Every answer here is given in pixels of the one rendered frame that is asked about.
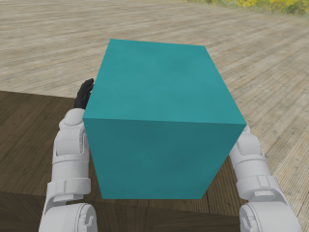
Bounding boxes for pedestal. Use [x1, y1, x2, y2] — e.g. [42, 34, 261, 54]
[0, 90, 249, 232]

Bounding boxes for robot right upper arm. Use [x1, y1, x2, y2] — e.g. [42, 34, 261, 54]
[239, 201, 301, 232]

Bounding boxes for robot left hand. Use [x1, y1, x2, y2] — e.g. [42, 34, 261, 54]
[73, 78, 95, 110]

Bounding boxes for right robot forearm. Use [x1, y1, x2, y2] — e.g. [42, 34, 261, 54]
[229, 125, 302, 232]

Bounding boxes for left robot forearm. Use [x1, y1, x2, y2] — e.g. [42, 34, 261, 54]
[39, 108, 91, 232]

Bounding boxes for robot left upper arm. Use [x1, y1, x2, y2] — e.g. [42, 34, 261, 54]
[40, 202, 98, 232]

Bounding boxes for carton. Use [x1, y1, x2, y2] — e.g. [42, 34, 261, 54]
[82, 39, 247, 199]

